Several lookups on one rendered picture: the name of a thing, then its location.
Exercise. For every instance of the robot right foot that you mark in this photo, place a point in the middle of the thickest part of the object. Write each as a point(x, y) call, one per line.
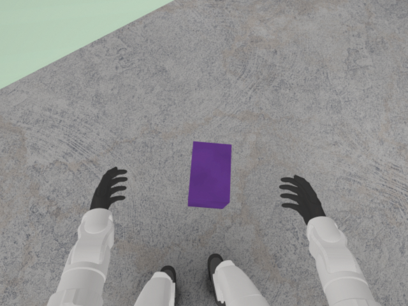
point(213, 261)

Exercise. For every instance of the carton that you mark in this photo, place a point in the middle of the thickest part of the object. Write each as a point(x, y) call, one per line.
point(209, 185)

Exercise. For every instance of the left robot forearm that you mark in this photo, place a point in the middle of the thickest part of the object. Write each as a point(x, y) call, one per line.
point(85, 271)

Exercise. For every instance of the robot right hand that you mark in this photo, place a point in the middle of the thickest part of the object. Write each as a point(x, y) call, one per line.
point(309, 205)

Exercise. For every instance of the right robot forearm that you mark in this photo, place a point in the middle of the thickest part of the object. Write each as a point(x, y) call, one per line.
point(341, 277)

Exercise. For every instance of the robot left hand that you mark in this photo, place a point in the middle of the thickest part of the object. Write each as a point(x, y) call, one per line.
point(102, 195)

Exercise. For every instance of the right robot thigh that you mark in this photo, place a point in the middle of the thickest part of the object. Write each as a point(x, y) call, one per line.
point(234, 287)

